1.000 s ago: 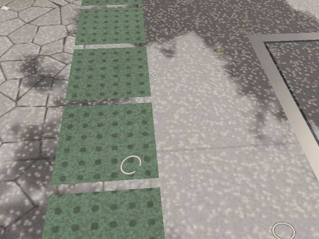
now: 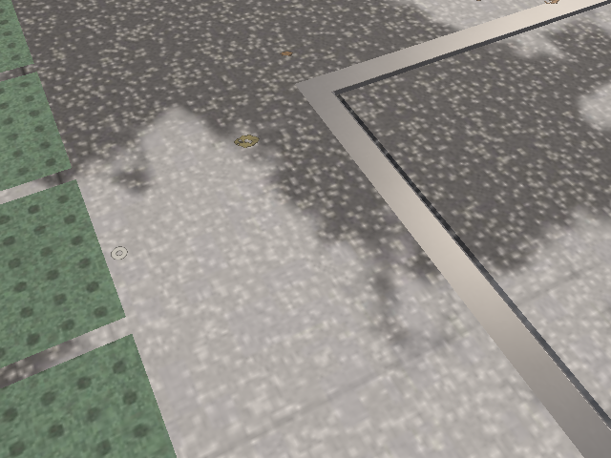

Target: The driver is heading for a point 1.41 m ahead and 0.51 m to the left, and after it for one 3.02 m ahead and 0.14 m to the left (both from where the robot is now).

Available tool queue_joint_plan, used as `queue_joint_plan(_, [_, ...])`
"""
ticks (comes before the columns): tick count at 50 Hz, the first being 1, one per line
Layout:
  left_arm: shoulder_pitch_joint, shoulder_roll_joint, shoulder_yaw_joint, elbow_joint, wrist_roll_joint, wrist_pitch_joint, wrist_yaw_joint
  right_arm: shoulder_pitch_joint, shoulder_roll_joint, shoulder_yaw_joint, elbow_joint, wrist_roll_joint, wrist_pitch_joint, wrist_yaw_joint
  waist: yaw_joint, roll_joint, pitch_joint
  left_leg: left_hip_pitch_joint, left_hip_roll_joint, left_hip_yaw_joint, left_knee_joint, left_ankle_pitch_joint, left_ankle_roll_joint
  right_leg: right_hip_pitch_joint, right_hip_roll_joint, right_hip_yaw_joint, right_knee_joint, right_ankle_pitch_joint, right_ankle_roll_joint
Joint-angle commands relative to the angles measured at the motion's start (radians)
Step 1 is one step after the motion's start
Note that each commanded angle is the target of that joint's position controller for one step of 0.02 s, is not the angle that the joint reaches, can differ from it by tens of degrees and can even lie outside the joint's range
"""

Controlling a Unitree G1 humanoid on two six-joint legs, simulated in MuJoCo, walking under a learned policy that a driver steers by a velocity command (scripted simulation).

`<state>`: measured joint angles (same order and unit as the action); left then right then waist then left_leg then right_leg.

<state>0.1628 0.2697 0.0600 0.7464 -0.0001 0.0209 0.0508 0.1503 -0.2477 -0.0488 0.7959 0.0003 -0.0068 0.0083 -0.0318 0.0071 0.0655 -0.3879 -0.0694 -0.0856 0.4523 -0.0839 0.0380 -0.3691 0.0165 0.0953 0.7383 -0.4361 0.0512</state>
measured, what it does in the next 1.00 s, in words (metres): steps on the spot, turning left: right foot, then left foot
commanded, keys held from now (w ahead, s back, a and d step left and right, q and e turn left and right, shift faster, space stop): q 0.70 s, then no key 0.30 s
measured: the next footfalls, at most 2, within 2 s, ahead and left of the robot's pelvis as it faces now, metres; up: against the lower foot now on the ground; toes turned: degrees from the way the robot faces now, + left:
right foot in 0.10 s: +0.07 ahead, -0.14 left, +0.00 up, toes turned +8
left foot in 0.50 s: +0.04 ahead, +0.13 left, +0.00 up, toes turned +23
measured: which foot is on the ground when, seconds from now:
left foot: down 0.00-0.12, up 0.14-0.48, down 0.50-1.00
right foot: up 0.00-0.08, down 0.10-0.50, up 0.52-0.92, down 0.94-1.00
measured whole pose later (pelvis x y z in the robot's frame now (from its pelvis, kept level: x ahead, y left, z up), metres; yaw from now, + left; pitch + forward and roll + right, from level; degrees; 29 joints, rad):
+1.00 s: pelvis +0.04 +0.00 +0.00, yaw +30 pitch +1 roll +0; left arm 0.19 0.26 0.05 0.71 0.03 -0.02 0.01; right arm 0.15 -0.29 -0.04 0.67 -0.01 0.03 -0.01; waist -0.01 0.04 0.01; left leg -0.31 -0.07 -0.14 0.57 -0.31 0.01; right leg -0.27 0.01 0.02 0.52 -0.26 0.00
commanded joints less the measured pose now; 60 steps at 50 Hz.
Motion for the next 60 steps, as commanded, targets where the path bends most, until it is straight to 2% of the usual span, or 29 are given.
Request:
queue_joint_plan(1, [0.086, 0.088, 0.029, -0.030, -0.002, -0.016, 0.001, -0.062, -0.193, -0.056, -0.091, 0.012, 0.004, -0.019, 0.038, 0.146, -0.173, 0.131, 0.228, -0.337, -0.181, -0.126, 0.163, 0.063, 0.023, -0.020, -0.086, 0.079, -0.015])
queue_joint_plan(4, [0.116, 0.092, 0.034, -0.020, 0.001, -0.032, -0.012, -0.063, -0.182, -0.058, -0.100, 0.027, 0.025, -0.035, 0.072, 0.135, -0.154, 0.044, 0.176, -0.320, -0.140, -0.203, 0.110, 0.199, 0.020, -0.045, -0.296, 0.213, -0.056])
queue_joint_plan(5, [0.141, 0.135, 0.045, -0.023, 0.012, -0.035, -0.009, -0.049, -0.160, -0.051, -0.105, 0.027, 0.026, -0.037, 0.075, 0.081, -0.161, -0.046, 0.138, -0.282, -0.069, -0.262, 0.067, 0.288, -0.081, 0.027, -0.348, 0.215, -0.095])
queue_joint_plan(6, [0.143, 0.219, 0.065, -0.023, 0.033, -0.030, -0.005, -0.069, -0.122, -0.043, -0.138, 0.025, 0.021, -0.035, 0.055, -0.140, -0.118, -0.201, 0.015, -0.113, 0.109, -0.370, 0.008, 0.286, -0.247, 0.214, -0.423, 0.200, -0.197])
queue_joint_plan(7, [0.090, 0.218, 0.067, -0.047, 0.058, -0.032, -0.007, -0.059, -0.143, -0.050, -0.145, 0.019, 0.009, -0.030, 0.056, -0.278, -0.106, -0.234, -0.032, -0.002, 0.365, -0.489, -0.033, 0.224, -0.404, 0.373, -0.483, 0.359, -0.305])
queue_joint_plan(8, [0.034, 0.167, 0.049, -0.075, 0.060, -0.040, -0.001, -0.015, -0.193, -0.072, -0.121, 0.014, 0.006, -0.025, 0.032, -0.196, -0.117, -0.229, 0.006, -0.037, 0.553, -0.485, -0.055, 0.212, -0.406, 0.329, -0.461, 0.484, -0.320])
queue_joint_plan(10, [-0.054, 0.128, 0.037, -0.097, 0.021, -0.049, 0.003, 0.071, -0.187, -0.081, -0.071, 0.018, 0.030, -0.029, -0.008, -0.110, -0.109, -0.249, 0.019, -0.028, 0.690, -0.390, -0.091, 0.238, -0.310, 0.158, -0.405, 0.588, -0.244])
queue_joint_plan(11, [-0.052, 0.122, 0.033, -0.095, 0.011, -0.050, 0.002, 0.071, -0.165, -0.075, -0.071, 0.016, 0.040, -0.031, 0.002, -0.110, -0.099, -0.271, 0.028, -0.022, 0.733, -0.358, -0.109, 0.250, -0.298, 0.112, -0.393, 0.648, -0.239])
queue_joint_plan(13, [-0.025, 0.129, 0.034, -0.084, 0.012, -0.040, 0.004, 0.028, -0.135, -0.062, -0.104, 0.024, 0.048, -0.024, 0.024, -0.131, -0.083, -0.280, 0.048, 0.028, 0.686, -0.303, -0.136, 0.264, -0.266, 0.032, -0.395, 0.673, -0.244])
queue_joint_plan(17, [0.024, 0.176, 0.053, -0.074, 0.011, -0.018, 0.008, -0.061, -0.108, -0.038, -0.177, 0.025, 0.048, 0.002, 0.079, -0.172, -0.115, -0.193, 0.092, 0.086, 0.449, -0.287, -0.144, 0.321, -0.290, -0.021, -0.378, 0.663, -0.260])
queue_joint_plan(21, [0.020, 0.214, 0.068, -0.072, -0.007, -0.018, -0.010, -0.046, -0.144, -0.049, -0.204, 0.025, 0.054, 0.021, 0.075, -0.196, -0.124, -0.054, 0.078, 0.153, 0.269, -0.280, -0.098, 0.292, -0.327, -0.045, -0.343, 0.666, -0.252])
queue_joint_plan(23, [-0.005, 0.212, 0.069, -0.069, -0.029, -0.023, -0.015, 0.008, -0.145, -0.057, -0.195, 0.023, 0.058, 0.025, 0.033, -0.185, -0.124, 0.056, 0.055, 0.181, 0.083, -0.156, -0.051, 0.259, -0.319, -0.080, -0.267, 0.631, -0.205])
queue_joint_plan(24, [0.031, 0.187, 0.063, -0.050, -0.031, -0.030, -0.020, 0.052, -0.164, -0.068, -0.182, 0.019, 0.058, 0.017, 0.018, -0.143, -0.137, 0.172, 0.036, 0.161, -0.026, -0.035, -0.018, 0.203, -0.286, -0.125, -0.185, 0.557, -0.151])
queue_joint_plan(25, [0.075, 0.147, 0.053, -0.045, -0.003, -0.036, -0.025, 0.103, -0.248, -0.095, -0.182, 0.021, 0.056, 0.002, 0.018, 0.033, -0.186, 0.380, 0.157, -0.027, -0.053, 0.294, 0.040, 0.029, -0.214, -0.213, 0.026, 0.338, -0.058])
queue_joint_plan(26, [0.050, 0.079, 0.025, -0.101, 0.052, -0.041, -0.030, 0.108, -0.356, -0.110, -0.212, 0.003, 0.051, -0.011, 0.038, 0.320, -0.203, 0.509, 0.431, -0.391, -0.008, 0.726, 0.233, -0.279, -0.067, -0.220, 0.321, -0.271, 0.036])
queue_joint_plan(27, [-0.050, 0.131, 0.038, -0.123, 0.026, -0.045, -0.024, 0.153, -0.305, -0.096, -0.212, -0.024, 0.028, 0.003, -0.059, 0.206, -0.292, 0.456, 0.476, -0.443, -0.057, 0.619, 0.356, -0.313, -0.037, -0.053, 0.473, -0.297, 0.035])
queue_joint_plan(28, [-0.079, 0.156, 0.047, -0.126, -0.003, -0.039, -0.019, 0.108, -0.280, -0.086, -0.207, -0.024, 0.010, 0.007, -0.035, 0.141, -0.223, 0.408, 0.414, -0.353, -0.074, 0.496, 0.314, -0.333, -0.055, -0.030, 0.513, -0.217, 0.021])
queue_joint_plan(30, [-0.058, 0.164, 0.055, -0.101, 0.007, -0.024, 0.000, 0.007, -0.223, -0.070, -0.216, 0.012, 0.008, -0.007, 0.013, 0.083, -0.152, 0.317, 0.319, -0.257, -0.085, 0.324, 0.215, -0.328, -0.077, -0.015, 0.444, -0.065, 0.015])
queue_joint_plan(33, [-0.002, 0.143, 0.053, -0.092, 0.011, -0.024, -0.003, -0.028, -0.218, -0.063, -0.228, 0.005, 0.022, -0.024, 0.050, 0.110, -0.167, 0.226, 0.260, -0.215, -0.105, 0.270, 0.201, -0.223, -0.039, -0.030, 0.378, 0.052, 0.029])
queue_joint_plan(37, [-0.016, 0.110, 0.036, -0.093, 0.006, -0.029, -0.011, -0.014, -0.222, -0.065, -0.225, 0.008, 0.028, -0.038, 0.030, 0.124, -0.177, 0.229, 0.246, -0.229, -0.098, 0.142, 0.194, -0.167, -0.028, -0.027, 0.162, 0.100, 0.040])
queue_joint_plan(42, [-0.030, 0.120, 0.033, -0.108, -0.003, -0.035, -0.029, -0.008, -0.217, -0.054, -0.215, -0.002, 0.035, -0.024, 0.001, 0.155, -0.148, 0.157, 0.252, -0.289, -0.085, 0.039, 0.196, -0.033, -0.023, -0.045, -0.002, 0.075, 0.021])
queue_joint_plan(45, [0.015, 0.100, 0.029, -0.101, -0.002, -0.049, -0.043, -0.036, -0.187, -0.036, -0.209, 0.007, 0.037, -0.021, 0.043, 0.140, -0.138, 0.134, 0.223, -0.301, -0.035, 0.047, 0.156, 0.106, -0.016, -0.067, -0.253, 0.202, -0.014])
queue_joint_plan(46, [0.025, 0.104, 0.027, -0.102, 0.010, -0.055, -0.045, -0.011, -0.162, -0.026, -0.199, 0.007, 0.034, -0.022, 0.049, 0.113, -0.139, 0.103, 0.191, -0.291, -0.019, -0.001, 0.110, 0.190, -0.043, -0.041, -0.353, 0.324, -0.034])
queue_joint_plan(47, [0.039, 0.163, 0.035, -0.114, 0.030, -0.058, -0.041, 0.024, -0.129, -0.015, -0.197, -0.010, 0.026, -0.022, 0.026, 0.002, -0.162, 0.051, 0.128, -0.229, 0.072, -0.126, 0.046, 0.271, -0.179, 0.082, -0.373, 0.484, -0.077])
queue_joint_plan(48, [-0.011, 0.195, 0.036, -0.110, 0.043, -0.055, -0.041, 0.081, -0.114, -0.015, -0.194, -0.011, 0.018, -0.019, -0.054, -0.180, -0.141, 0.022, 0.017, -0.083, 0.132, -0.303, -0.009, 0.214, -0.273, 0.192, -0.374, 0.551, -0.184])
queue_joint_plan(49, [-0.042, 0.126, 0.018, -0.120, 0.038, -0.058, -0.044, 0.056, -0.148, -0.020, -0.192, -0.022, 0.016, -0.023, -0.031, -0.200, -0.140, 0.084, 0.047, -0.057, 0.135, -0.322, -0.046, 0.139, -0.301, 0.229, -0.407, 0.468, -0.245])
queue_joint_plan(50, [-0.064, 0.101, 0.009, -0.123, 0.032, -0.061, -0.047, 0.031, -0.162, -0.027, -0.189, -0.019, 0.018, -0.024, -0.024, -0.183, -0.123, 0.112, 0.057, -0.050, 0.107, -0.258, -0.053, 0.132, -0.253, 0.186, -0.403, 0.386, -0.218])
queue_joint_plan(54, [-0.019, 0.113, 0.003, -0.111, 0.024, -0.068, -0.046, 0.010, -0.131, -0.021, -0.176, -0.019, 0.036, -0.019, 0.009, -0.134, -0.083, 0.165, 0.073, -0.062, 0.040, -0.111, -0.034, 0.089, -0.138, 0.065, -0.378, 0.183, -0.106])
queue_joint_plan(60, [0.009, 0.094, -0.005, -0.122, 0.016, -0.062, -0.042, 0.025, -0.114, -0.021, -0.144, -0.014, 0.016, -0.016, 0.037, -0.002, -0.087, 0.125, 0.087, -0.088, 0.016, -0.051, -0.019, 0.150, -0.086, -0.004, -0.294, 0.238, -0.090])
Over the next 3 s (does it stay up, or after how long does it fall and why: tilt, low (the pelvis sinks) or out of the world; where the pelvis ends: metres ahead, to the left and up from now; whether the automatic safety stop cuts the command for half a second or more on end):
stays up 0.66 0.38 0.01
